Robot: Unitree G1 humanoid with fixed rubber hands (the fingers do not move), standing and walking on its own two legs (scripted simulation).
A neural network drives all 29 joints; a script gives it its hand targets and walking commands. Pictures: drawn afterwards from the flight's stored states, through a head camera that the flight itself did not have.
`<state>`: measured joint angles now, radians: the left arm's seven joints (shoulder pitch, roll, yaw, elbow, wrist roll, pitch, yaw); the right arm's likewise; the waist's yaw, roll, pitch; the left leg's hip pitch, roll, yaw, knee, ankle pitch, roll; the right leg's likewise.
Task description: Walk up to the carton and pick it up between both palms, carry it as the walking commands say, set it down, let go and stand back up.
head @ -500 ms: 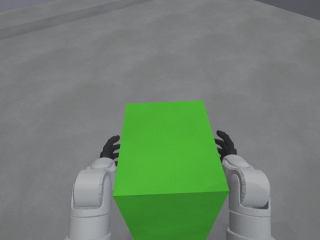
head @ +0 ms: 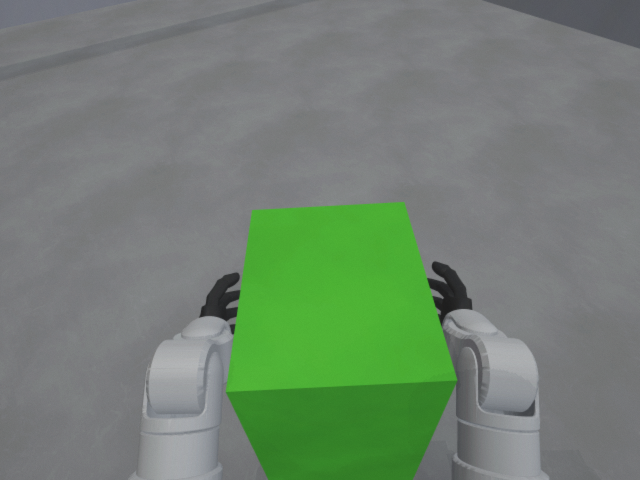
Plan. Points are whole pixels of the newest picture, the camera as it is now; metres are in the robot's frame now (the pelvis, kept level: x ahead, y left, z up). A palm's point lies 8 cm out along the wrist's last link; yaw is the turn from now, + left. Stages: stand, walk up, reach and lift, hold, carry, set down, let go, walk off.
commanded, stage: carry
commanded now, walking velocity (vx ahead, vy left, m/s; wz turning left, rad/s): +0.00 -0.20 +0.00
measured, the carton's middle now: (335, 354) +0.28 -0.02 +0.02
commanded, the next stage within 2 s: none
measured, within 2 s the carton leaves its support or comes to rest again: neither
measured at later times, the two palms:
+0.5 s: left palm (335, 386) +0.21 -0.01 +0.08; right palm (600, 370) +0.22 -0.29 +0.08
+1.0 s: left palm (493, 456) +0.14 -0.15 +0.08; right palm out of the picture +0.15 -0.42 +0.09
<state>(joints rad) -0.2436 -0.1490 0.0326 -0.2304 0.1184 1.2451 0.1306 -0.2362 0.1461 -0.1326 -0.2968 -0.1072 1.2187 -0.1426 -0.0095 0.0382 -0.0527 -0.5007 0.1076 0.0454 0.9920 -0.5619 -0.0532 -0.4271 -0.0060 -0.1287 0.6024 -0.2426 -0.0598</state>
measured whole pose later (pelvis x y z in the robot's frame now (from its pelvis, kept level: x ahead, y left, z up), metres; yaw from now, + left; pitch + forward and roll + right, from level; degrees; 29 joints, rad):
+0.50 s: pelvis -0.07 -0.14 +0.00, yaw +0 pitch +3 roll +0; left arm -0.24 -0.15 0.04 -0.24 0.12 1.24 0.13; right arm -0.25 0.15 -0.13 -0.30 -0.11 1.21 -0.14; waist 0.01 0.04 -0.05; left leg -0.45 0.14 0.04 0.85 -0.54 -0.07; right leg -0.42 -0.01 -0.11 0.61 -0.25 -0.05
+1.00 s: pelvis -0.14 -0.28 +0.00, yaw -1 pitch +3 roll -1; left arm -0.24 -0.15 0.04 -0.25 0.12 1.24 0.13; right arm -0.25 0.15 -0.13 -0.30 -0.11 1.21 -0.14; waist 0.02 0.04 -0.05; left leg -0.41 0.16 0.05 0.76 -0.48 -0.07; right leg -0.40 0.01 -0.12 0.61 -0.25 -0.05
